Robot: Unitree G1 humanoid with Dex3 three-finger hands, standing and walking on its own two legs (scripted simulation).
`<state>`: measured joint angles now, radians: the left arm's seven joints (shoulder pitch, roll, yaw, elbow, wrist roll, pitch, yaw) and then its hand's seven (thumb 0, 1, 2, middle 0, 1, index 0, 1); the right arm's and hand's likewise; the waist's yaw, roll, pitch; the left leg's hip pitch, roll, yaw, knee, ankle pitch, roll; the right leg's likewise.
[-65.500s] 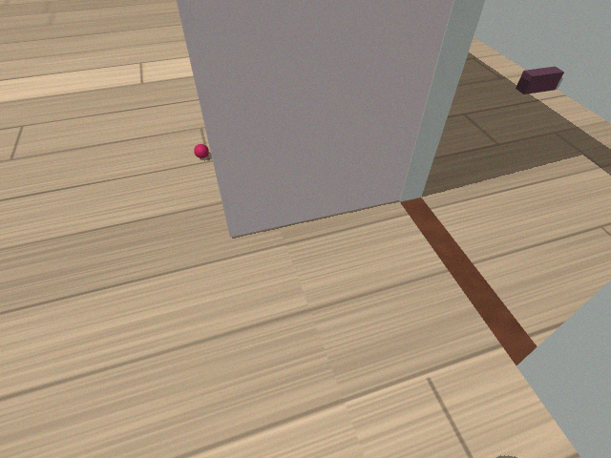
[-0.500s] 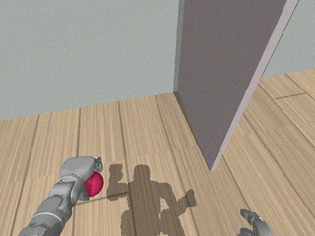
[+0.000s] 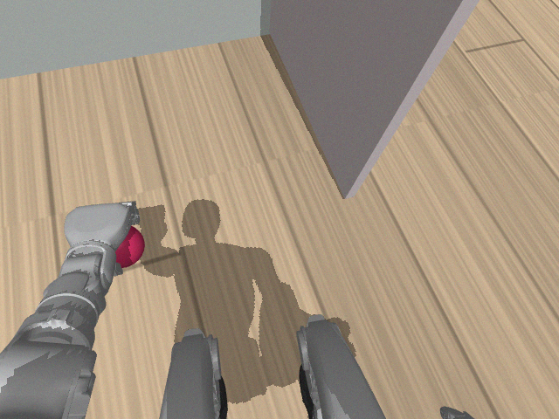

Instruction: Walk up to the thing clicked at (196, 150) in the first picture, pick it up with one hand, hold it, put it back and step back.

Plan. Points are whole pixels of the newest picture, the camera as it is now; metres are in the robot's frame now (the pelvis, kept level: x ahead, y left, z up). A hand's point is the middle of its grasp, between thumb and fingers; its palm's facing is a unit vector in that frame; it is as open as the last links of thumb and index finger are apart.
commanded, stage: crouch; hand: left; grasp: from above
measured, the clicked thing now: (121, 245) +0.43 +0.23 -0.16
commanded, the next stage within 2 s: lower in 1.16 s
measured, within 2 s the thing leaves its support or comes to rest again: neither
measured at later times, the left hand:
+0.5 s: hand (135, 262) +0.44 +0.25 -0.30, palm faces -0.43 -0.01 -0.90, open 10.0 cm
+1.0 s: hand (145, 264) +0.46 +0.25 -0.37, palm faces -0.45 -0.01 -0.89, open 10.0 cm
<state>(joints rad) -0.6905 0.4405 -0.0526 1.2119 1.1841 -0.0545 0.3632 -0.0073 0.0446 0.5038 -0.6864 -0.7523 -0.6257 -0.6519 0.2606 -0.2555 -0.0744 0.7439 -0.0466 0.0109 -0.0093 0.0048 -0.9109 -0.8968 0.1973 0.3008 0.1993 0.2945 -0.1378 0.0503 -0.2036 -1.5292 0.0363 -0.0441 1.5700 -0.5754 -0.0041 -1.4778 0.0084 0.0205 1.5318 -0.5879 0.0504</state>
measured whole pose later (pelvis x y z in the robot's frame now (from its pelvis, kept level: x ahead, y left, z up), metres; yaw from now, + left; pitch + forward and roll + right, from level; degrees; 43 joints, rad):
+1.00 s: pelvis -0.03 -0.01 -0.21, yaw -4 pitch +36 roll -7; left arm -0.97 0.70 0.09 1.43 1.27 -0.18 0.38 0.00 0.03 0.51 -0.70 -0.74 -0.64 -0.64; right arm 0.18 -0.26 0.03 0.75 -0.13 -0.05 0.13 0.00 -0.92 -0.90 0.20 0.30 0.20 0.29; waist -0.23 0.00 -0.08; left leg -2.24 0.02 -0.14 2.27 -0.67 -0.03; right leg -2.16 0.04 -0.03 2.21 -0.70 0.06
